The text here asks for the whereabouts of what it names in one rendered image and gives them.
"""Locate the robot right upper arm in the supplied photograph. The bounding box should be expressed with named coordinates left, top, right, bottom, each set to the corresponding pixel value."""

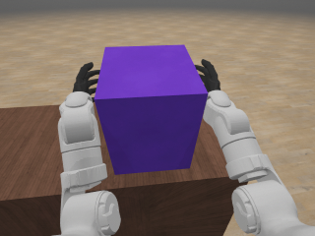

left=231, top=180, right=315, bottom=236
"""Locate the right robot hand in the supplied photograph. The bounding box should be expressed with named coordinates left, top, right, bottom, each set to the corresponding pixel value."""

left=194, top=59, right=221, bottom=92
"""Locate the robot left forearm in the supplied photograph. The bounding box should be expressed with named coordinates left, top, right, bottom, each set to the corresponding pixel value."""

left=57, top=91, right=108, bottom=232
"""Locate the carton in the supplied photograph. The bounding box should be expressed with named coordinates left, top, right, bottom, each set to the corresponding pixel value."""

left=94, top=44, right=208, bottom=175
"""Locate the robot right forearm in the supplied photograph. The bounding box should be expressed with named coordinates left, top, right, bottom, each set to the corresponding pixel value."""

left=203, top=89, right=298, bottom=216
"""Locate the pedestal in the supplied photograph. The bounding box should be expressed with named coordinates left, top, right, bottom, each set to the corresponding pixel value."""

left=0, top=103, right=248, bottom=236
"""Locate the left robot hand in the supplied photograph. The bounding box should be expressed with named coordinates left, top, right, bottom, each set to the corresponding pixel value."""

left=73, top=62, right=100, bottom=102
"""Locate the robot left upper arm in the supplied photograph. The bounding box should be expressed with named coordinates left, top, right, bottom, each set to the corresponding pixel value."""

left=52, top=190, right=121, bottom=236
